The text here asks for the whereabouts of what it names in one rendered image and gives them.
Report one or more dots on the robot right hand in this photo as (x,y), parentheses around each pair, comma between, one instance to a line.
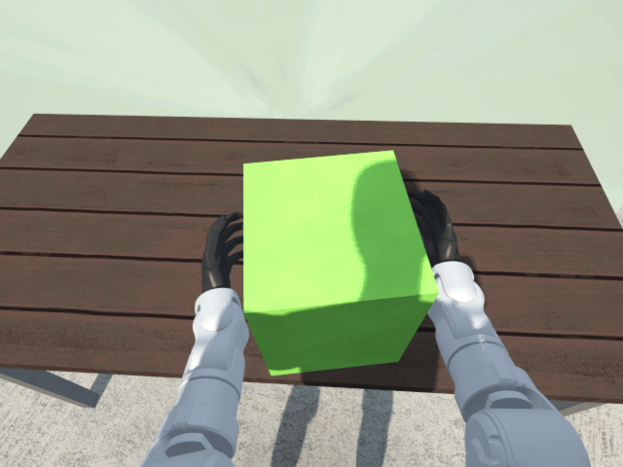
(437,231)

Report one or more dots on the right robot forearm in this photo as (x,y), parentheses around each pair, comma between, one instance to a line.
(483,373)

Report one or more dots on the robot right upper arm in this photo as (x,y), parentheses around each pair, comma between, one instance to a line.
(521,438)

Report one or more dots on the left robot forearm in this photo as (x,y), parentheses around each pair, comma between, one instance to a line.
(205,411)

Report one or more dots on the table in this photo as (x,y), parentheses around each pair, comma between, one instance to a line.
(104,220)

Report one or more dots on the carton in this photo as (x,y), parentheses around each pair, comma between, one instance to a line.
(335,273)

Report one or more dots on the robot left hand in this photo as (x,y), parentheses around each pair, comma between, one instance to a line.
(216,265)

